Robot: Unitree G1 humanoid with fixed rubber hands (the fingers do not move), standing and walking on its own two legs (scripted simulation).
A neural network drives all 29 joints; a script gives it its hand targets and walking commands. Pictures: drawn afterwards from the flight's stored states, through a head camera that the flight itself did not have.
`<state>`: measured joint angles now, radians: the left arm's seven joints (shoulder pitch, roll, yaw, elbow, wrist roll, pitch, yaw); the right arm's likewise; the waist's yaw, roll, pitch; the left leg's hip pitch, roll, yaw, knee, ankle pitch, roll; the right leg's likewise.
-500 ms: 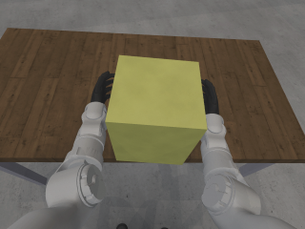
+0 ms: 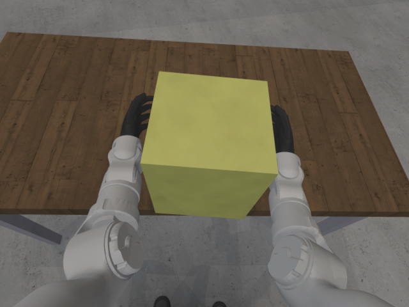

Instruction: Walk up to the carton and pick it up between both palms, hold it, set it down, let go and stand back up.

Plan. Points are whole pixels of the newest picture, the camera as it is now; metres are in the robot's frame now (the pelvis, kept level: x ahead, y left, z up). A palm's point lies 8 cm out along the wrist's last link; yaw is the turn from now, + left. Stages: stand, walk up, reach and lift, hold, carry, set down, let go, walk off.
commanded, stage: set down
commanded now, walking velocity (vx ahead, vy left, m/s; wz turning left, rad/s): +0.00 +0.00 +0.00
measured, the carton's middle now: (206, 153) +0.40 +0.01 +0.00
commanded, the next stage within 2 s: none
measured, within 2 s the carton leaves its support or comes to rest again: neither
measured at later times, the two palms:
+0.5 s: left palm (133, 133) +0.42 +0.16 +0.03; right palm (281, 145) +0.41 -0.15 +0.04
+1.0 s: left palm (110, 122) +0.43 +0.20 +0.04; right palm (301, 127) +0.44 -0.18 +0.06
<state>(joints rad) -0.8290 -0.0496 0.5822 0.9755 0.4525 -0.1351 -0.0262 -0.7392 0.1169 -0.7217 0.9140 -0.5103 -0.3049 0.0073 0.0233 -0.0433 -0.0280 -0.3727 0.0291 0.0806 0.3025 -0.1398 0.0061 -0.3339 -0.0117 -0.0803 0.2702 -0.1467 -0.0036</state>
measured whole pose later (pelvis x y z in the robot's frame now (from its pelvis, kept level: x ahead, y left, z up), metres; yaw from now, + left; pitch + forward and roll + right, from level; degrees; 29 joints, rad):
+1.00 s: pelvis -0.02 -0.01 -0.03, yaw -1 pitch +25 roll -2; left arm -1.13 0.29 -0.08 1.57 -0.28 -0.32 0.05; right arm -1.07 -0.25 0.04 1.43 0.33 -0.24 -0.06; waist 0.01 -0.02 -0.26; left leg -0.81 0.07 0.04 0.61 -0.23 -0.01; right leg -0.75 0.02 -0.10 0.55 -0.22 -0.03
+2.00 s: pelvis -0.03 -0.02 -0.01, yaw +0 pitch +11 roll -1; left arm -1.09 0.35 -0.04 1.21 -0.24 0.10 0.04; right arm -1.08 -0.27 0.07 1.20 0.41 0.10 -0.11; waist 0.00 -0.03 -0.14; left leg -0.46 0.06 0.04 0.41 -0.15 -0.02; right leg -0.41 0.03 -0.08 0.36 -0.15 -0.03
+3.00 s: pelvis -0.02 -0.01 +0.00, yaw +0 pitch +2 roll -1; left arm -0.21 0.19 0.03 0.68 -0.11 -0.21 0.02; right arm -0.23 -0.15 0.03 0.77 0.23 -0.27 -0.06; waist 0.01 -0.02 -0.01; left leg -0.24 0.04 0.04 0.42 -0.21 -0.01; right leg -0.19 0.01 -0.05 0.37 -0.20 -0.02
